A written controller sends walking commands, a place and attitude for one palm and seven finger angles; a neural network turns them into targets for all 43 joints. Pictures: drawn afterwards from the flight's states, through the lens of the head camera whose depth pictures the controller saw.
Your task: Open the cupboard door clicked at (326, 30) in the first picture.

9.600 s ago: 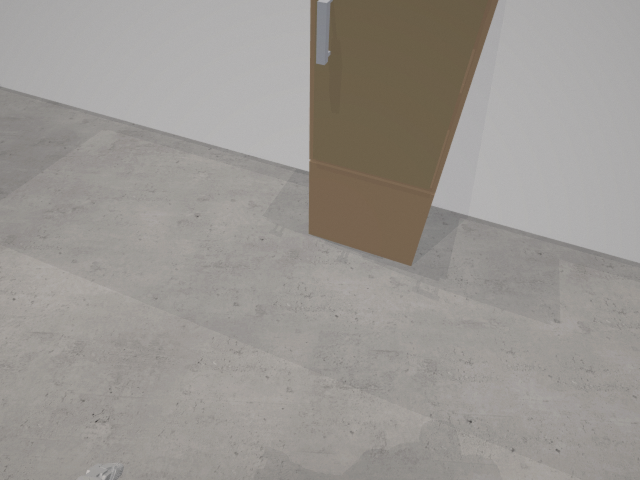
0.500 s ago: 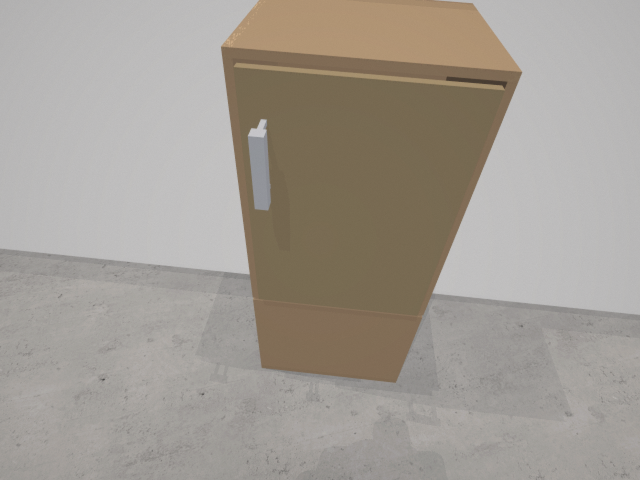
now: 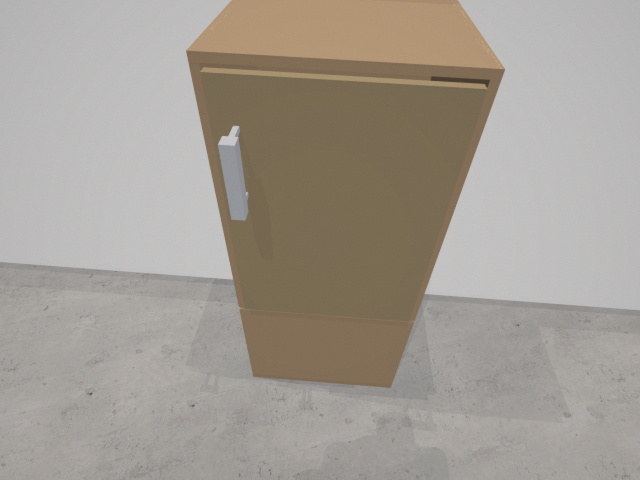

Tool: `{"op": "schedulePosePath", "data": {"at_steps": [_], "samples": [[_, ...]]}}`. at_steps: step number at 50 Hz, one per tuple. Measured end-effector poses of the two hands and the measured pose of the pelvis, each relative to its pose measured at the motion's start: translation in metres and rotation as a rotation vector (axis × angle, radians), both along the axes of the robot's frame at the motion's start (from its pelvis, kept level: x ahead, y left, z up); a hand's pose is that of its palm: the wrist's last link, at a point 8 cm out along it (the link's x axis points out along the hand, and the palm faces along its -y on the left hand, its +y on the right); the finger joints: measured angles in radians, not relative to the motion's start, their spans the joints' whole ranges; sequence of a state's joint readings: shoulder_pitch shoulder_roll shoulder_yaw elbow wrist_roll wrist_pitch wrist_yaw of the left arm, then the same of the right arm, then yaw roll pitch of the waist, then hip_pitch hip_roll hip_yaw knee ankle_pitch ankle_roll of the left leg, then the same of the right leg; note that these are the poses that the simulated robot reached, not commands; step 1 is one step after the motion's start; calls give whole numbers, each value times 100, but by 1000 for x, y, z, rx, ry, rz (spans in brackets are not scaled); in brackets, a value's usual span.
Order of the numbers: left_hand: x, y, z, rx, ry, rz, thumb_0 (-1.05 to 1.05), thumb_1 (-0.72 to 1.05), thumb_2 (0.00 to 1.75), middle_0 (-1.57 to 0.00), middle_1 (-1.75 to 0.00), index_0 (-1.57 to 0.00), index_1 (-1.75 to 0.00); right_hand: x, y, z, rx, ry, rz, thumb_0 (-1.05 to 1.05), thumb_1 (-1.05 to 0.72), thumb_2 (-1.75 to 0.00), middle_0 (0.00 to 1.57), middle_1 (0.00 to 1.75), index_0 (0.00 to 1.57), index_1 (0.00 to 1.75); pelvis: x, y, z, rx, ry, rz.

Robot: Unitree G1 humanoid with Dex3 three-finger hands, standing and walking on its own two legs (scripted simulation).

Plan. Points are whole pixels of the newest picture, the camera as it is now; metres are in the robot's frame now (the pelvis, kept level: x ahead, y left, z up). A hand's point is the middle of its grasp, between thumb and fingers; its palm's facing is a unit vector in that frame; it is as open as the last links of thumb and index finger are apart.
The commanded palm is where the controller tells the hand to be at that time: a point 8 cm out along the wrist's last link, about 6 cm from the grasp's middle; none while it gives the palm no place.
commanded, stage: come to a stop and stand still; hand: left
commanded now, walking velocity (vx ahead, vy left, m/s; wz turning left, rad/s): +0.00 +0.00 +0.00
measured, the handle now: (237, 173) +0.56 +0.17 +0.09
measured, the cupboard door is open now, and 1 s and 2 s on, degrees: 0 0 0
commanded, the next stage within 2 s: look again from close up in 0.72 s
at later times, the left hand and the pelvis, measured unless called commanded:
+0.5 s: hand out of the picture -0.01 +0.15 -0.17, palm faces +0.03 -0.99 -0.16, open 7.3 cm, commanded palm none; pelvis +0.01 +0.00 +0.01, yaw +0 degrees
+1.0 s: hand out of the picture +0.02 +0.19 -0.17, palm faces -0.01 -0.98 -0.20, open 7.3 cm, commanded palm none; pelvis +0.02 +0.01 +0.00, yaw +0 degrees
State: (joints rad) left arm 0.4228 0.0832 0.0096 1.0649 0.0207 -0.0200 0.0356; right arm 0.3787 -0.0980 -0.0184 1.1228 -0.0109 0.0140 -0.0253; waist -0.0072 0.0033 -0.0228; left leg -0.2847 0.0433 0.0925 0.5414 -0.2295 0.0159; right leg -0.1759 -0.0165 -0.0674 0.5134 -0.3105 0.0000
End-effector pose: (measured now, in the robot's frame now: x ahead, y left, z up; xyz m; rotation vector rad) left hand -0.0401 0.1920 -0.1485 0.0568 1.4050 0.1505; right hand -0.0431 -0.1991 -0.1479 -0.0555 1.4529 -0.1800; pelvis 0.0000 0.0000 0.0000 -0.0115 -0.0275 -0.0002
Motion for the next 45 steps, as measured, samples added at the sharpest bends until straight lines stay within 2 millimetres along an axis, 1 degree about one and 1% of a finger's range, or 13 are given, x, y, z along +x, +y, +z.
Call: {"op": "schedulePosePath", "data": {"at_steps": [5, 9, 14, 20, 25, 28, 33, 37, 41, 45], "samples": [[22, -6, 1, -7, -13, -24, 0, 91, 90, -20, -30, -20, -30, 19, 3, 4, 6, -31, 0, 1, -91, -90, 20, 30, 20, 30, 9, -3, 4, 3, 5, -5], [30, -5, 2, -1, -6, -31, 1, 92, 90, -20, -30, -20, -30, 26, 1, 6, -3, -21, 7, 2, -92, -90, 20, 30, 20, 30, 14, -3, 5, 3, 1, -5], [32, 0, 4, 10, -1, -27, 1, 92, 90, -20, -30, -20, -30, 33, -3, 7, -14, -20, 14, 2, -92, -90, 20, 30, 20, 30, 17, -2, 6, 4, -4, -3], [28, 6, 5, 18, 9, -25, 1, 91, 90, -20, -30, -20, -30, 39, -8, 9, -30, -28, 27, 2, -92, -90, 20, 30, 20, 30, 17, 0, 7, 4, -11, -1], [21, 13, 5, 29, 14, -40, 1, 91, 90, -20, -30, -20, -30, 43, -12, 10, -42, -46, 52, 2, -93, -90, 20, 30, 20, 30, 12, 4, 6, -9, -5, 1], [20, 22, 2, 35, 14, -55, 1, 91, 90, -20, -30, -20, -30, 46, -13, 7, -45, -76, 73, 2, -92, -90, 20, 30, 20, 30, 7, 9, 1, -13, 0, 9], [26, 41, 3, 66, 0, -62, 1, 91, 90, -20, -30, -20, -30, 51, -9, 2, -42, -99, 92, 1, -92, -90, 20, 30, 20, 30, 4, 15, -2, -3, 7, 12], [34, 51, 6, 87, -14, -69, 1, 91, 90, -20, -30, -20, -30, 55, -7, 2, -39, -102, 94, 2, -93, -90, 20, 30, 20, 30, 6, 17, -2, 6, 15, 7], [42, 55, 8, 93, -24, -75, 1, 91, 90, -20, -30, -20, -30, 59, -8, 4, -41, -104, 96, 2, -93, -90, 20, 30, 20, 30, 10, 17, 0, 12, 22, 3], [49, 53, 8, 86, -28, -81, 1, 91, 90, -20, -30, -20, -30, 65, -11, 7, -47, -107, 99, 1, -93, -90, 20, 30, 20, 30, 13, 15, 1, 14, 24, -1]]}}
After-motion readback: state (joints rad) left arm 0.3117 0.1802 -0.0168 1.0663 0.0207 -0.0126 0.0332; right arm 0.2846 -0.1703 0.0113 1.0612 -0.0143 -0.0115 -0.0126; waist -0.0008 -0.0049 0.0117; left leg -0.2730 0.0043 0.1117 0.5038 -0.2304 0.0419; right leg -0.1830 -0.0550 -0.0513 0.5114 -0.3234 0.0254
